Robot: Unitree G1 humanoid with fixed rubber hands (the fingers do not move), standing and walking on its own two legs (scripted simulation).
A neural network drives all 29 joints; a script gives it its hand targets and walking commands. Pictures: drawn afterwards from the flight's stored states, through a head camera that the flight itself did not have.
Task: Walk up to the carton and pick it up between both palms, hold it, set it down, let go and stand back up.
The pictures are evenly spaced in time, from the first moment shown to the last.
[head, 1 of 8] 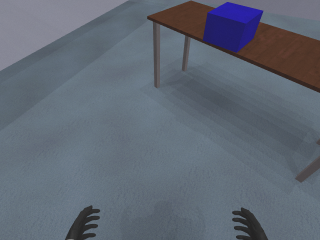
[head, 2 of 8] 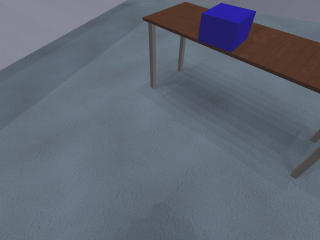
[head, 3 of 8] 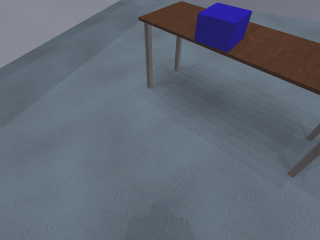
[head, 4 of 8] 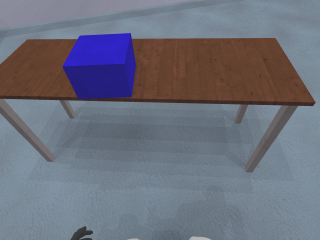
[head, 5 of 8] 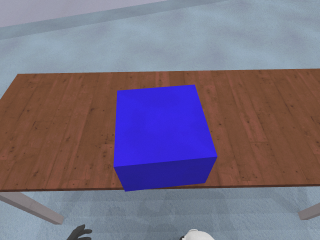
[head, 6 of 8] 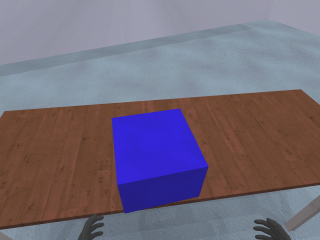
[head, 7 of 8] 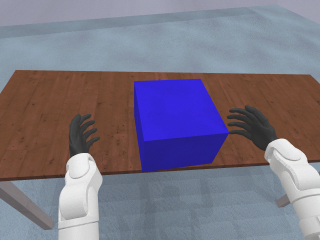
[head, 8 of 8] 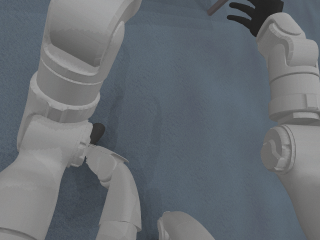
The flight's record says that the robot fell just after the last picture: yes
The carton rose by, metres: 0.00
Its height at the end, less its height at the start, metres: +0.00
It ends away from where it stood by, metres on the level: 0.02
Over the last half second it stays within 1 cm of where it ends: yes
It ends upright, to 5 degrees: yes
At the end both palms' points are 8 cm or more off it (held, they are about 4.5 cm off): yes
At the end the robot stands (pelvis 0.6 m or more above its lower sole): yes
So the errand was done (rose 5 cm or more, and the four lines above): no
